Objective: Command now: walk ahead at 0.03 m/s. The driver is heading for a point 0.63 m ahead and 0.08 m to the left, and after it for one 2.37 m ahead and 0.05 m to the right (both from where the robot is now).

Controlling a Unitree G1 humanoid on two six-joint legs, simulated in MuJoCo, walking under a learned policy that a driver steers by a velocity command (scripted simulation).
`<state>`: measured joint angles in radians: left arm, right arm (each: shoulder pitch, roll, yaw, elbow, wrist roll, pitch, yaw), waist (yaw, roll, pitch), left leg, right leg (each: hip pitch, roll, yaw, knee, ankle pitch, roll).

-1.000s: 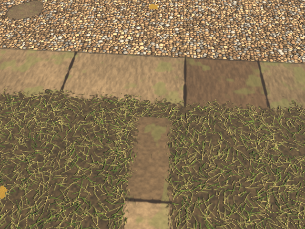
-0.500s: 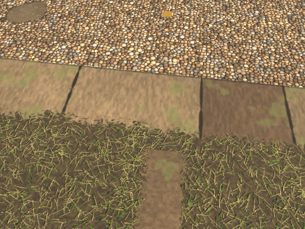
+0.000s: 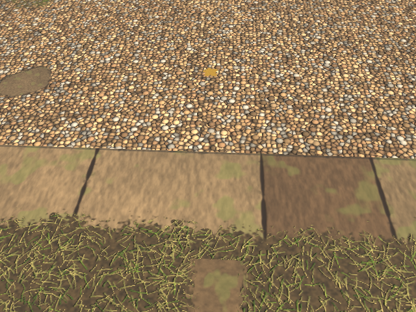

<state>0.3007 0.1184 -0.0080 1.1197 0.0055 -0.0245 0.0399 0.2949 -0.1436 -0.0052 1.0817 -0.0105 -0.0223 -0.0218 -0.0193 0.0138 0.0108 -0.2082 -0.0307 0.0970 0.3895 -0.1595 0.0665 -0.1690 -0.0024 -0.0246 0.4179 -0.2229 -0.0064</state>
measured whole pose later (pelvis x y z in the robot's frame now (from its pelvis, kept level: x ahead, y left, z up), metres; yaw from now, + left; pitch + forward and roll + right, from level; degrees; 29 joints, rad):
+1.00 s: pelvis +0.06 -0.02 +0.00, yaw +0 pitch +0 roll +0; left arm 0.38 0.12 0.01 1.09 0.03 -0.05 0.00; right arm 0.44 -0.16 -0.05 1.15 -0.01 -0.01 -0.02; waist -0.02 0.03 -0.02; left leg -0.17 -0.02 0.06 0.45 -0.29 0.05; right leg -0.22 0.01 -0.07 0.57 -0.40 -0.09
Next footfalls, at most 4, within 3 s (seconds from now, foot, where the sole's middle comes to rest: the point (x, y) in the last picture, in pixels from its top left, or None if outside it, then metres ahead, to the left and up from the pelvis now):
1.44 left None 0.42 0.05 -0.78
1.98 right None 0.39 -0.13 -0.78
2.44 left None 0.30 0.07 -0.78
2.98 right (180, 272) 0.68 0.13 -0.78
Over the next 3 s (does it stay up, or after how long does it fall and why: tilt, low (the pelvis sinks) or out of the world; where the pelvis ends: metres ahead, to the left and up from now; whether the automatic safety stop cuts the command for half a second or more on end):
stays up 0.53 0.11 -0.03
